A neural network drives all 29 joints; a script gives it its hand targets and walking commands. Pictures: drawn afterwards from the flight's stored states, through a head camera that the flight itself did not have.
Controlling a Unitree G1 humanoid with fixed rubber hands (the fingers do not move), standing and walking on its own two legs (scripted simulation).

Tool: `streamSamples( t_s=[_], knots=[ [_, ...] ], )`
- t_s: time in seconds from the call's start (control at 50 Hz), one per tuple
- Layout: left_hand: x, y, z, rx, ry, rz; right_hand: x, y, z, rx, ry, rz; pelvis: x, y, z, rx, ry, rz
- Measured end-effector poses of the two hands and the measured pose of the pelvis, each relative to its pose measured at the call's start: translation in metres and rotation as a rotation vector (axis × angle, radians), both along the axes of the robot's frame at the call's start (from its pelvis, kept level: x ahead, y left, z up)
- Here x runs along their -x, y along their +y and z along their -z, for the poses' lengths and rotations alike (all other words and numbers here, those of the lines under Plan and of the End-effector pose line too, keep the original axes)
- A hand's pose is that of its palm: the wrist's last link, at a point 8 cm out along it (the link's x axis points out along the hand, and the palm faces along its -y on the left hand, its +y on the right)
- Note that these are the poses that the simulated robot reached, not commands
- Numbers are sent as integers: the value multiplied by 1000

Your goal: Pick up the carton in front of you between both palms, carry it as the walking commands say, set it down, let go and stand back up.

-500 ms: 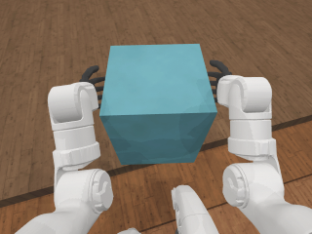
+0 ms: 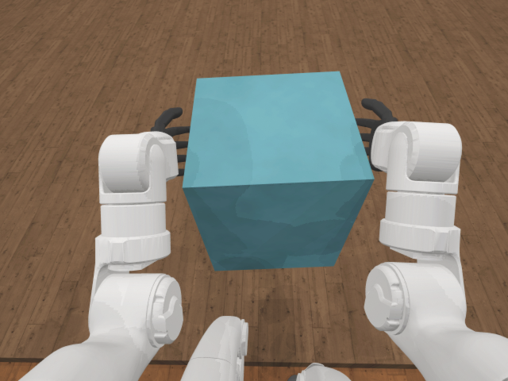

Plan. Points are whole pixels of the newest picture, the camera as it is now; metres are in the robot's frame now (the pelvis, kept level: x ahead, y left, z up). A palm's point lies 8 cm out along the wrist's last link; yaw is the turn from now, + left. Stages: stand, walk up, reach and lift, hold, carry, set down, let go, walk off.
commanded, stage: carry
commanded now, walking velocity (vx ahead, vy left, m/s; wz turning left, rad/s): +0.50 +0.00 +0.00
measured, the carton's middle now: (271, 180) +0.39 +0.02 +0.08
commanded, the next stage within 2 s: none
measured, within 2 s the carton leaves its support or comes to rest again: neither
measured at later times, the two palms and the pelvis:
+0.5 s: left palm (210, 9) +0.71 +0.15 +0.21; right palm (370, 17) +0.67 -0.15 +0.21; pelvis +0.32 +0.05 +0.06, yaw -3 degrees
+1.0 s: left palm out of the picture +1.00 +0.12 +0.29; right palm out of the picture +0.99 -0.18 +0.29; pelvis +0.62 -0.02 +0.11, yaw +0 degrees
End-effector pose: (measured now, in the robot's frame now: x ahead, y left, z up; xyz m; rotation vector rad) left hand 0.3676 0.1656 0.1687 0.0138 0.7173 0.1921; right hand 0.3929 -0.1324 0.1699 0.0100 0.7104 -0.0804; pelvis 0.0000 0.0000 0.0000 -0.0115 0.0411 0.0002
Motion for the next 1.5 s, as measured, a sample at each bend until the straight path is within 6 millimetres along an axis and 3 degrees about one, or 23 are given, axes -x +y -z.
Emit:
streamSamples(
  t_s=[0.1, 0.2, 0.28, 0.38, 0.44, 0.5, 0.62, 0.72, 0.86, 0.96, 1.06, 1.16, 1.32, 1.44, 1.5],
  knots=[
    [-57, -16, -43, -8, -60, 20, -49, -16, -40, -13, -59, 26, -57, 0, -14, -7, 11, 15],
    [-117, -21, -64, -41, -27, 51, -103, -22, -56, -8, -29, 36, -125, 9, -26, -34, 8, 40],
    [-177, -23, -64, -42, 18, 82, -153, -24, -54, 8, 16, 54, -184, 18, -31, -46, 19, 51],
    [-266, -21, -48, -21, 42, 135, -224, -22, -44, 40, 42, 101, -261, 34, -29, -50, 27, 60],
    [-313, -22, -39, 18, 66, 169, -254, -21, -39, 74, 69, 140, -292, 43, -42, -55, 10, 56],
    [-345, -20, -41, 46, 84, 166, -281, -19, -42, 77, 87, 155, -317, 46, -63, -54, 3, 55],
    [-409, -11, -87, 73, -9, 134, -348, -11, -88, 40, -7, 174, -373, 49, -98, -30, 15, 63],
    [-465, -8, -125, 81, -63, 113, -411, -8, -130, 46, -60, 159, -433, 39, -116, -23, 37, 56],
    [-548, -19, -143, 50, -19, 109, -500, -19, -146, 60, -15, 98, -534, 14, -122, -19, 41, 39],
    [-611, -38, -136, 1, -7, 92, -573, -38, -130, 48, -4, 61, -606, -10, -107, -10, 21, 12],
    [-647, -45, -103, -24, 112, 60, -624, -45, -97, 23, 113, 24, -650, -22, -122, -31, 22, 6],
    [-690, -48, -88, -12, 140, 39, -670, -49, -81, 11, 142, 22, -694, -27, -136, -41, 37, 4],
    [-768, -43, -72, 29, 74, 20, -744, -43, -68, -26, 80, 77, -790, -15, -140, -34, 54, 11],
    [-830, -19, -52, 86, -16, 10, -805, -19, -56, -25, -8, 104, -884, 4, -118, -22, 43, 33],
    [-852, -10, -39, 109, 13, 18, -823, -9, -46, -14, 19, 119, -919, 9, -121, -26, 46, 47]
  ],
)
